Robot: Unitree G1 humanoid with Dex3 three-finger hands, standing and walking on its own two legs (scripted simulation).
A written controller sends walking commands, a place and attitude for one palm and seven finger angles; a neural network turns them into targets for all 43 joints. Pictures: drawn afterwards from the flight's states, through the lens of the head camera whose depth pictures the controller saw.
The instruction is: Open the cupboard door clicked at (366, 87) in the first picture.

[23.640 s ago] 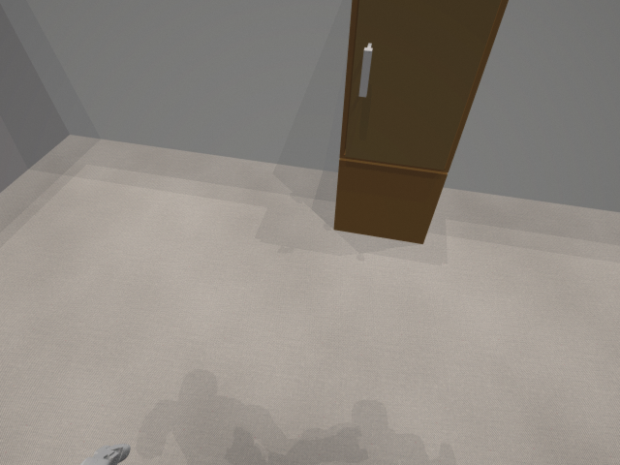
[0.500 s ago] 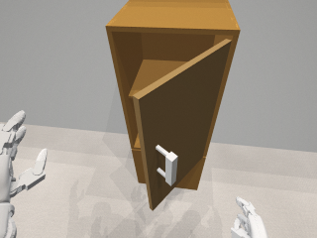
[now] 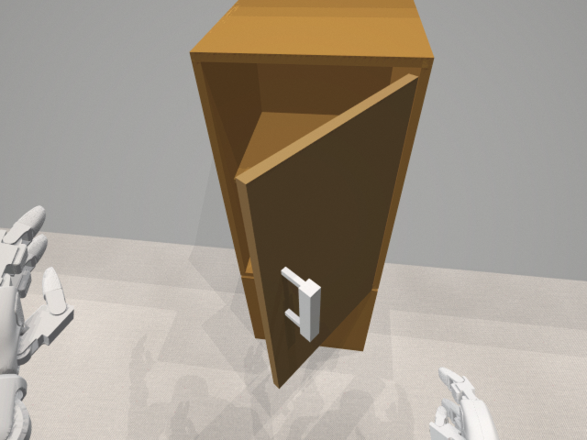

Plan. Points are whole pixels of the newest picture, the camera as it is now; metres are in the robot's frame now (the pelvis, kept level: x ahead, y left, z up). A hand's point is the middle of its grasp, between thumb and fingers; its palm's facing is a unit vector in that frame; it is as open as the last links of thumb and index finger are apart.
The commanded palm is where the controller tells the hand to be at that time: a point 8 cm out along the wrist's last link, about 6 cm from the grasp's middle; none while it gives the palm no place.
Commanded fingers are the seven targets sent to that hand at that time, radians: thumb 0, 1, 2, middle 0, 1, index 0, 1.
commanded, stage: step back with the hand held close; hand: left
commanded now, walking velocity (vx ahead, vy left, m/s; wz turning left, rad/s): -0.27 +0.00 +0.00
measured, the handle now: (299, 304) +0.33 +0.04 -0.02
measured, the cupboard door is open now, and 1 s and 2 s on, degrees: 54 54 54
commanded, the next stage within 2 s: stop stepping back and stand still in 1.26 s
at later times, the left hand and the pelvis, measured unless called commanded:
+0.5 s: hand (17, 363) +0.13 +0.29 +0.15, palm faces +0.39 -0.76 -0.52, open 7.4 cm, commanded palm +0.07 +0.32 +0.17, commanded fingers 0.00 0.90 0.90 -0.20 -0.30 -0.20 -0.30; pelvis -0.07 +0.02 -0.01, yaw +0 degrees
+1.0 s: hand out of the picture +0.04 +0.31 +0.17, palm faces +0.52 -0.68 -0.51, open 7.4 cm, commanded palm -0.04 +0.33 +0.17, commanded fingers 0.00 0.90 0.90 -0.20 -0.30 -0.20 -0.30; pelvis -0.14 +0.02 -0.02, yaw +6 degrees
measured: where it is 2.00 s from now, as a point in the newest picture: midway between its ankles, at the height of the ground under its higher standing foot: outside the picture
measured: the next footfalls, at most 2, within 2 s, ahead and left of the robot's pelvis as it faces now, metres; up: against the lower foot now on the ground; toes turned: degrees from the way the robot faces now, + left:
right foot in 1.04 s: -0.19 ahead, -0.10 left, +0.00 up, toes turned +7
left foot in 1.20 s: -0.10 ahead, +0.10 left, +0.00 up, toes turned +5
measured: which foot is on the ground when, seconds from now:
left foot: down 0.00-1.00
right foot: down 0.00-0.86, up 0.88-1.00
